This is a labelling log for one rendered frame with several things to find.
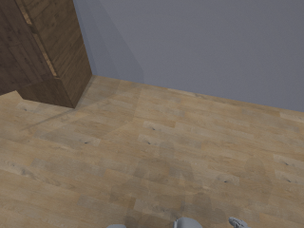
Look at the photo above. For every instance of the robot right thigh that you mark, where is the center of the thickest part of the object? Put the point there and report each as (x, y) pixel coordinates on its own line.
(185, 222)

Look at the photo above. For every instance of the cupboard door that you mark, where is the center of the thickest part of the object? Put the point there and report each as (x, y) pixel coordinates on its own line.
(22, 62)

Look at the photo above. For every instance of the right robot hand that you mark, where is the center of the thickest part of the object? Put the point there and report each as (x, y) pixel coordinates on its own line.
(238, 223)

